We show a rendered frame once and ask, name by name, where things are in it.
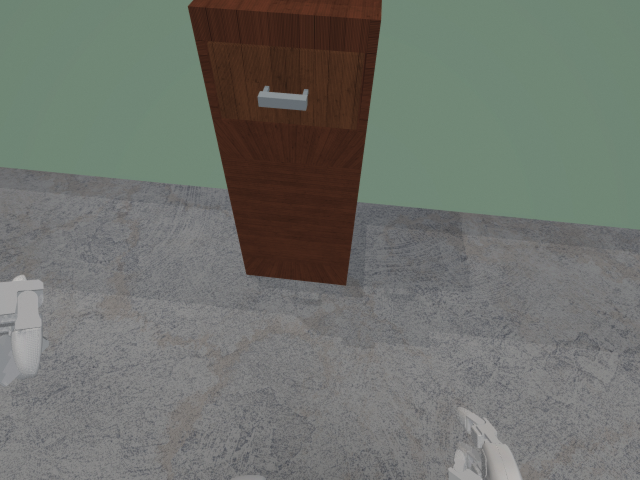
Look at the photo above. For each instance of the handle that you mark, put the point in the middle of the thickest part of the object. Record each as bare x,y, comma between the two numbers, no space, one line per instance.
282,100

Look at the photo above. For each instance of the right robot hand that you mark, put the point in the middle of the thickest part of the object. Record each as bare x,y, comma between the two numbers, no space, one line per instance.
496,461

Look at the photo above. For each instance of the cabinet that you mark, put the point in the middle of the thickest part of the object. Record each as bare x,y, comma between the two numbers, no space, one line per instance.
293,188

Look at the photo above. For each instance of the drawer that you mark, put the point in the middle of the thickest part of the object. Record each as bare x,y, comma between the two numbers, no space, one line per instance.
333,80

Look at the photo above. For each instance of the left robot hand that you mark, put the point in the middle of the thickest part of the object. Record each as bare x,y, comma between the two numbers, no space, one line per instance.
21,327

